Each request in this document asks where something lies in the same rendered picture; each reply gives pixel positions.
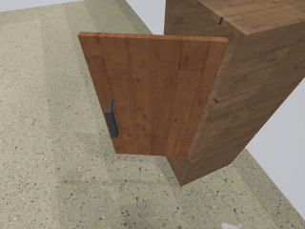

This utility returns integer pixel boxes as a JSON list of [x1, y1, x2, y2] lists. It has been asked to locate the cupboard door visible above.
[[77, 31, 229, 157]]

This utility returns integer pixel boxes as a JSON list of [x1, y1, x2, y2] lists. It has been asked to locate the handle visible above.
[[104, 98, 119, 138]]

